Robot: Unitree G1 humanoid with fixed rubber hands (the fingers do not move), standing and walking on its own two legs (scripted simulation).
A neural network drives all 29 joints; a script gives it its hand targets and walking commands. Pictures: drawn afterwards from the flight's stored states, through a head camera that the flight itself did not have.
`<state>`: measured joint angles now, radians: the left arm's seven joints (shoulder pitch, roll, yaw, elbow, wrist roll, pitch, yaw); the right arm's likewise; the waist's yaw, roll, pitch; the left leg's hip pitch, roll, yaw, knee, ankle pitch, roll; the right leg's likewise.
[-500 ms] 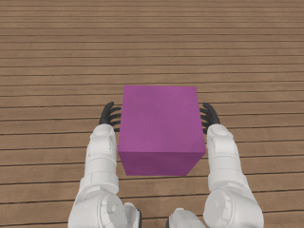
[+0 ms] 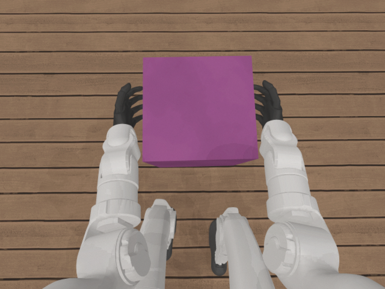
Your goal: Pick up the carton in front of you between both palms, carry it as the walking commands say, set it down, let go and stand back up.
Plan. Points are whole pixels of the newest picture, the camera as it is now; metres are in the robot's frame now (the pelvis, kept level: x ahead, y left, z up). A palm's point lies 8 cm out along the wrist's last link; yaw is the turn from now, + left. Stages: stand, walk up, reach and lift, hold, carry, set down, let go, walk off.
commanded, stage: set down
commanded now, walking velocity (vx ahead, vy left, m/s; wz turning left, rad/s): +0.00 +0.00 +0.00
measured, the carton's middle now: (197, 122) +0.45 +0.02 -0.15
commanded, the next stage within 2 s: none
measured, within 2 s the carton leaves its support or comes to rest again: rests again in 1.64 s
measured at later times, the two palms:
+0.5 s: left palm (142, 127) +0.45 +0.17 -0.23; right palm (251, 121) +0.48 -0.13 -0.23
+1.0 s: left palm (151, 127) +0.50 +0.17 -0.37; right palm (239, 122) +0.53 -0.12 -0.39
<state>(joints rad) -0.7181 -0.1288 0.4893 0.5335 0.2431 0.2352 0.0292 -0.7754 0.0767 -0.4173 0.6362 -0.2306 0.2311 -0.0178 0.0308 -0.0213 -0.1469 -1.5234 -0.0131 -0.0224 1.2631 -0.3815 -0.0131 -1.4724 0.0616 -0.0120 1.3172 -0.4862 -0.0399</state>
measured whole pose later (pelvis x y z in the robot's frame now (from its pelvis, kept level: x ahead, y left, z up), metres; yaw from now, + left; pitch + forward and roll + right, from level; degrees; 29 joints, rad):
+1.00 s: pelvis -0.03 +0.01 -0.22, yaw +1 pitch +43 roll +3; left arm -1.34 0.07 0.48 0.76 0.07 0.27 0.16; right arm -1.45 -0.29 -0.17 0.96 -0.06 0.26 -0.07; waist 0.07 0.02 0.24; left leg -2.26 -0.02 0.02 2.04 -0.52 -0.02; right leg -2.21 0.07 -0.01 2.13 -0.66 -0.04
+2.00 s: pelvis -0.04 +0.01 -0.26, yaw +0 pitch +34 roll +4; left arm -1.45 0.22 0.55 1.00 0.06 0.19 0.02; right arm -1.57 -0.27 -0.27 1.05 -0.18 0.21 0.08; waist 0.05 0.06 0.42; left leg -2.24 -0.06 0.01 2.18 -0.54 -0.05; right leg -2.20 0.08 0.00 2.28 -0.68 -0.03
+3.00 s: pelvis -0.04 +0.01 -0.14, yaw +0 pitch +46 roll +2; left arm -1.29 0.19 0.35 0.83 -0.09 0.20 0.17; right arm -1.50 -0.49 -0.11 1.10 0.05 0.21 0.03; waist 0.10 0.00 0.08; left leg -2.10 -0.05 0.00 1.75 -0.46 -0.02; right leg -2.06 0.07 0.02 1.83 -0.57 -0.02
